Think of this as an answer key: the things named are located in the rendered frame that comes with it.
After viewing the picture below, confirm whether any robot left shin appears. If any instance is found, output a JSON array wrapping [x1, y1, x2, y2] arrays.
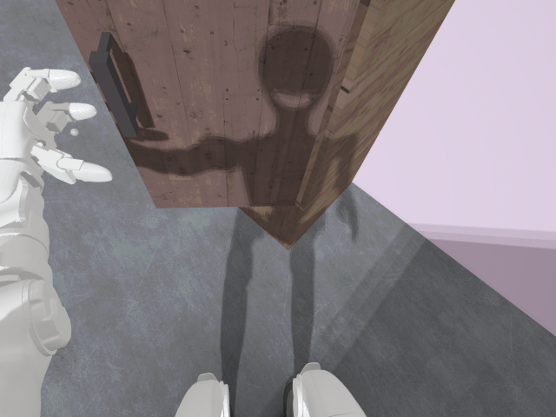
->
[[197, 373, 217, 382]]

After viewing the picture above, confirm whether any robot right shin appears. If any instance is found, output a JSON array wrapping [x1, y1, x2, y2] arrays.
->
[[293, 362, 321, 417]]

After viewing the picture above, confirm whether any left robot forearm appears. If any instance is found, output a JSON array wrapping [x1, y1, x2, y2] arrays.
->
[[0, 159, 53, 287]]

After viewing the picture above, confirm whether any robot left upper arm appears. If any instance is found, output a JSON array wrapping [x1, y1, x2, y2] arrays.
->
[[0, 279, 71, 417]]

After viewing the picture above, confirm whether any left robot hand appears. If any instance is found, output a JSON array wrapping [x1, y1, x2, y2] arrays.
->
[[0, 67, 112, 184]]

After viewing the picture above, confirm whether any robot shin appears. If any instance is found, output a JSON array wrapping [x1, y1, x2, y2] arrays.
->
[[293, 362, 321, 417], [197, 373, 217, 382]]

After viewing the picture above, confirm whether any handle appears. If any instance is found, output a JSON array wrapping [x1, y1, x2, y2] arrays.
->
[[89, 32, 139, 137]]

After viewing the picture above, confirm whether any cupboard door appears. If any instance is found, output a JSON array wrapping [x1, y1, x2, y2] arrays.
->
[[56, 0, 360, 209]]

